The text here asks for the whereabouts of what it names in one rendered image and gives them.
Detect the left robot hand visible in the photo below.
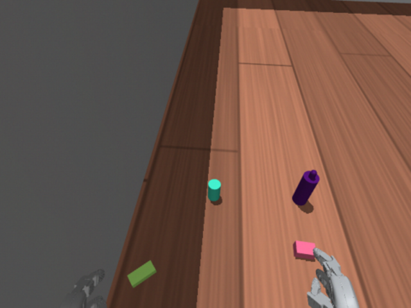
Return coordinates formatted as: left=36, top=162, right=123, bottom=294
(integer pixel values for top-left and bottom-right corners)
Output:
left=59, top=269, right=107, bottom=308

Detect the right robot hand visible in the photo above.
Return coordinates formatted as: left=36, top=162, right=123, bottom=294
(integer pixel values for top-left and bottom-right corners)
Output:
left=307, top=248, right=360, bottom=308

